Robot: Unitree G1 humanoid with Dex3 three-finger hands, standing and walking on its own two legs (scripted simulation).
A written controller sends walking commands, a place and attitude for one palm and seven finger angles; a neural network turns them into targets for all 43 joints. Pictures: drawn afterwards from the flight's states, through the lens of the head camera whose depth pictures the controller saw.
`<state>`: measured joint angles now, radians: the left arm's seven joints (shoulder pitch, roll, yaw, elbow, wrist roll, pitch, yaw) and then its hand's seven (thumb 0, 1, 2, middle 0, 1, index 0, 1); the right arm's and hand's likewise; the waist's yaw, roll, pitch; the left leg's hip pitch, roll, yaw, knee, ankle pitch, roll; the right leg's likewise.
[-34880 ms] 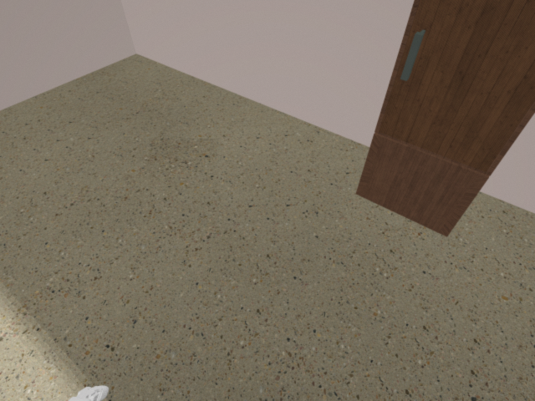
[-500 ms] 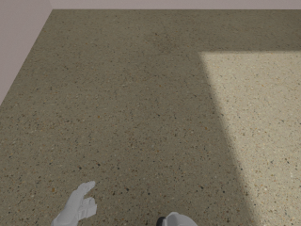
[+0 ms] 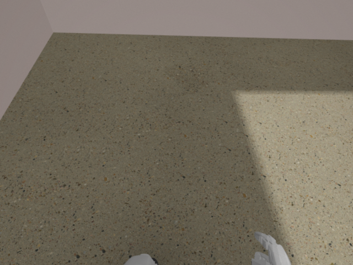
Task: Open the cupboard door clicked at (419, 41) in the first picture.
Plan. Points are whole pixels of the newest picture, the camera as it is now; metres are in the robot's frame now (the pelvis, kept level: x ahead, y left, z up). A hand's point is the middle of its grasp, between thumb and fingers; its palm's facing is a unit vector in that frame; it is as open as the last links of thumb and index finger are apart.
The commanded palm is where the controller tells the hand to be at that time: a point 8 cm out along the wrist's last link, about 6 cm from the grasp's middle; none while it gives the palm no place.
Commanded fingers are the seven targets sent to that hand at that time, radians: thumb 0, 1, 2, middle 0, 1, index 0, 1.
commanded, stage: walk to a spot facing it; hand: left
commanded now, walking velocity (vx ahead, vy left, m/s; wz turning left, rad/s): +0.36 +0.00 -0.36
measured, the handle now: out of the picture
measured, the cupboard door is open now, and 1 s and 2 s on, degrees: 36 36 36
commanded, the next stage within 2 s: turn to face it in 0.32 s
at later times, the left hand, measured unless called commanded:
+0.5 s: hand (155, 161) +0.43 +0.12 -0.15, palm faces -0.29 -0.93 -0.24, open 7.4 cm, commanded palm none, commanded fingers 0.00 0.90 0.90 -0.20 -0.30 -0.20 -0.30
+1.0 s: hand (142, 165) +0.43 +0.16 -0.17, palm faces +0.04 -0.98 -0.21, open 7.3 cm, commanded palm none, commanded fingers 0.00 0.90 0.90 -0.20 -0.30 -0.20 -0.30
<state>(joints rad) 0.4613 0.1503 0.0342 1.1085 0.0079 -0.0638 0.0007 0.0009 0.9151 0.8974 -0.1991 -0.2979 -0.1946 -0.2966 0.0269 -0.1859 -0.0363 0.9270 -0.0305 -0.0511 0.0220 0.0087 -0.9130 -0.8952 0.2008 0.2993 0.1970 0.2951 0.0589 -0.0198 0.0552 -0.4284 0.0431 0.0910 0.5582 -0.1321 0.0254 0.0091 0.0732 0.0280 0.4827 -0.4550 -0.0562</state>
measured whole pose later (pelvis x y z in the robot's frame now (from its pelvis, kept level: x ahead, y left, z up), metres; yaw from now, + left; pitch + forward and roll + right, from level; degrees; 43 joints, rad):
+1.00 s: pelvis +0.34 -0.04 +0.00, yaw +2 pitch +3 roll -1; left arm 0.15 0.24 0.08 0.95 0.02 0.04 0.01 -0.01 0.92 0.90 -0.20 -0.30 -0.19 -0.30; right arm 0.22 -0.20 -0.06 0.94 -0.03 0.01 -0.01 0.01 -0.93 -0.89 0.20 0.30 0.20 0.30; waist -0.03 -0.04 0.05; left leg -0.44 0.01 0.06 0.63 -0.24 0.05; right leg -0.48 -0.06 -0.04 1.12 -0.46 0.06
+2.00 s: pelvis +0.42 -0.12 +0.01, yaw +38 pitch +1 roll +1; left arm 0.14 0.21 0.04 0.83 0.02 0.00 0.02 0.00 0.91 0.90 -0.20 -0.30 -0.20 -0.30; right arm 0.19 -0.26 -0.09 0.94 -0.02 0.08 0.02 0.01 -0.91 -0.89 0.21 0.30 0.20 0.30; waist -0.03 0.05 0.10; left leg -0.44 -0.04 -0.09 0.92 -0.47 -0.03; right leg -0.32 -0.05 -0.07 0.62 -0.32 -0.01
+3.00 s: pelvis +0.44 -0.13 +0.00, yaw +76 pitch +1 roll +1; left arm 0.24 0.22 0.05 0.88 0.02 0.03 0.01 0.00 0.90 0.90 -0.20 -0.30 -0.20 -0.30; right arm 0.13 -0.23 -0.07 0.91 -0.02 0.05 0.04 0.01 -0.91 -0.90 0.20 0.30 0.20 0.30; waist 0.00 -0.06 0.09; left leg -0.31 0.00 0.06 0.61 -0.28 0.02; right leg -0.33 -0.17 -0.19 0.75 -0.43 0.05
